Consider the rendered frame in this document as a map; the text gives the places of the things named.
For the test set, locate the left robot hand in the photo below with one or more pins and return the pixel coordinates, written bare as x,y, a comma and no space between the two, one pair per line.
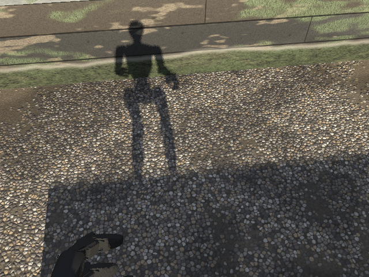
71,262

